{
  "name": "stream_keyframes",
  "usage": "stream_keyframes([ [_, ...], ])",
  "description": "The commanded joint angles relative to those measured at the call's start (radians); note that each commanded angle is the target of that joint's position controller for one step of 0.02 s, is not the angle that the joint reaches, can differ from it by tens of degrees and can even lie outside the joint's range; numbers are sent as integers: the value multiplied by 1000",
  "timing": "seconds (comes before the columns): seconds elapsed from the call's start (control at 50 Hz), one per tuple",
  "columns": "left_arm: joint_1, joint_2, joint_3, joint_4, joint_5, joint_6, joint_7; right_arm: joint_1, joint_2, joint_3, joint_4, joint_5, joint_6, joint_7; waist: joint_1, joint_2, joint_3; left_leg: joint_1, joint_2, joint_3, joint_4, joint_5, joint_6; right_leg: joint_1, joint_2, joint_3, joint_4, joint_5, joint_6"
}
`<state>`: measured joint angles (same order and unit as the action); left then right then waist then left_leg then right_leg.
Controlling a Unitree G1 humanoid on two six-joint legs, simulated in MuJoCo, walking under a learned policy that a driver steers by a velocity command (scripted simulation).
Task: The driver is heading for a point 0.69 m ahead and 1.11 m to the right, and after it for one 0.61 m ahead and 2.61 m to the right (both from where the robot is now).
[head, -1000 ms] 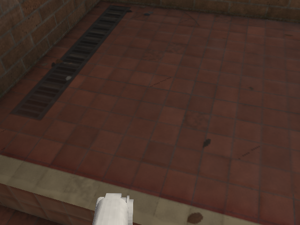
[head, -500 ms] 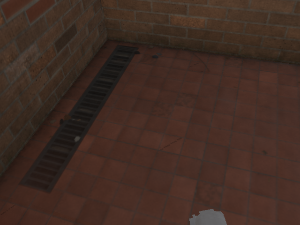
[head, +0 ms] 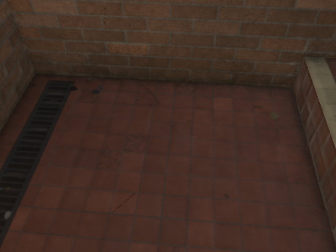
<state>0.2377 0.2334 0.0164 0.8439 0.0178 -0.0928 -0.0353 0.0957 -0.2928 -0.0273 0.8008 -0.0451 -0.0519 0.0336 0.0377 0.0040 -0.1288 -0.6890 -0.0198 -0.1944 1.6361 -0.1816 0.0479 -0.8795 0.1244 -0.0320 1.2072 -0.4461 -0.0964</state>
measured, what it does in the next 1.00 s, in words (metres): climbs, turning right: left foot, then right foot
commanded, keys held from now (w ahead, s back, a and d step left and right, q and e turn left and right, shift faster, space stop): e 0.42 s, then w+e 0.58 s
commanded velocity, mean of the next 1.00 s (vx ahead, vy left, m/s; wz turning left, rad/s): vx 0.18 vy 0.00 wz -0.59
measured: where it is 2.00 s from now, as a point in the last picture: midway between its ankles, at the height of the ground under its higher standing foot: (284, 250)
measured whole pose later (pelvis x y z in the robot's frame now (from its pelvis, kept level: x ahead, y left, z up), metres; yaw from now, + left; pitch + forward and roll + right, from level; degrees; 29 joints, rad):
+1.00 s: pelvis +0.14 -0.04 +0.10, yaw -33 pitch +5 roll +0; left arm 0.42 0.20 0.06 0.82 0.06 -0.14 -0.04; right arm 0.18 -0.23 0.01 0.76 -0.07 -0.12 0.00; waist 0.07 0.02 -0.14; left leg -0.80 0.03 -0.06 1.37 -0.16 0.01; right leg -0.24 0.09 0.05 0.57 -0.41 -0.10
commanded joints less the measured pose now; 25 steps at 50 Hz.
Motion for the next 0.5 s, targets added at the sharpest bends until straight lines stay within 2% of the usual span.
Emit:
stream_keyframes([
  [0.02, -88, -40, -26, -77, 37, 15, 13, 67, 76, 49, -115, 13, -7, -17, -110, -21, -14, -188, -9, 79, 305, 9, 6, 317, -144, 609, -637, 184, -88],
  [0.04, -84, 34, -1, -95, 3, 30, 14, 86, 58, 43, -135, 13, -17, -24, -120, 22, -16, -169, -14, 64, 296, 6, 1, 342, -151, 599, -661, 174, -71],
  [0.06, -91, 79, 17, -112, -3, 37, 19, 62, 51, 46, -155, 8, -22, -40, -112, 32, 4, -165, 0, 62, 220, -8, -22, 321, -134, 550, -650, 223, -60],
  [0.08, -89, 71, 17, -130, -5, 43, 28, 52, 44, 45, -168, 9, -20, -51, -106, 53, 18, -164, 15, 65, 146, -6, -30, 332, -118, 514, -644, 213, -54],
  [0.12, -49, 42, 12, -150, -12, 57, 49, 31, 49, 47, -196, 13, -13, -67, -87, 28, 38, -168, 32, 87, 12, -2, -41, 372, -101, 488, -656, 173, -54],
  [0.14, -70, 65, 25, -189, -13, 80, 71, -19, 58, 52, -227, 20, -4, -84, -78, -37, 58, -168, 28, 121, -155, -112, -46, 412, -110, 483, -723, 169, -45],
  [0.16, -48, 73, 31, -212, -7, 97, 88, -46, 53, 53, -248, 27, 1, -95, -61, -59, 59, -133, 20, 138, -307, -134, -54, 437, -108, 492, -760, 131, -33],
  [0.18, -49, 74, 36, -254, -2, 107, 99, -85, 51, 49, -266, 36, 2, -101, -42, -70, 33, -84, 23, 117, -434, -112, -69, 466, -131, 538, -787, 89, -36],
  [0.2, -77, 88, 44, -281, -4, 113, 99, -83, 45, 42, -258, 45, 9, -103, -38, -105, 14, 1, 6, 170, -556, -122, -74, 458, -137, 500, -821, 68, -15],
  [0.22, -74, 95, 49, -296, 7, 108, 94, -68, 27, 31, -253, 51, 14, -106, -25, -152, -5, 53, 11, 162, -554, -80, -83, 444, -162, 528, -824, 54, -38],
  [0.24, -74, 93, 51, -308, 2, 110, 88, -45, 24, 25, -249, 58, 18, -107, -23, -175, -1, 88, 8, 161, -607, -108, -87, 445, -172, 530, -818, 37, -57],
  [0.3, -45, 62, 49, -327, -8, 118, 67, -37, 37, 17, -249, 75, 15, -95, 1, -192, 58, 181, -18, 162, -851, -203, -74, 447, -175, 556, -803, -16, -92],
  [0.34, -64, 50, 51, -333, -26, 124, 58, 10, 34, 0, -222, 82, 7, -87, -27, -169, 74, 333, -10, 147, -1128, -72, -47, 439, -140, 533, -720, -35, -70],
  [0.36, -79, 38, 52, -338, -33, 115, 49, 51, 6, -17, -210, 69, 7, -85, -46, -134, 47, 474, 63, 84, -1132, -12, -17, 347, -111, 482, -613, -74, -43],
  [0.38, -59, -17, 38, -335, -45, 106, 43, 97, -43, -29, -220, 37, 14, -85, -44, 29, 9, 605, 252, -84, -1190, 63, 55, 202, -12, 321, -332, -179, 12],
  [0.4, -68, 30, 42, -359, -48, 92, 35, 67, -97, -45, -247, -8, 14, -94, -19, 291, 39, 547, 410, -395, -1324, 25, 201, 47, 33, 148, -162, -189, 72],
  [0.42, -60, 106, 61, -344, -43, 85, 36, 48, -51, -35, -283, -9, 7, -102, -23, 241, 40, 500, 438, -444, -1321, -98, 252, 43, -55, 153, 50, -117, 117],
  [0.44, -76, 132, 66, -327, -43, 95, 36, 31, 3, -17, -295, 1, 5, -109, -36, 137, 53, 447, 379, -349, -1307, -288, 216, 46, -93, 157, 164, -25, 132],
  [0.46, -86, 115, 31, -281, 41, 36, 7, -13, -35, -14, -264, -4, -70, -71, -50, 225, 69, 346, 299, -348, -1374, -499, 218, -88, -44, 223, 479, 140, 141],
  [0.48, -78, 100, 30, -265, 60, 19, -1, -22, -27, -8, -241, -6, -86, -66, -28, 186, 60, 371, 279, -256, -1397, -535, 188, -125, -36, 202, 527, 196, 112],
  [0.5, -88, 97, 27, -249, 52, 17, -17, -14, -15, -3, -226, -3, -89, -70, -37, 101, 52, 370, 261, -171, -1411, -506, 169, -113, -37, 148, 545, 199, 99],
])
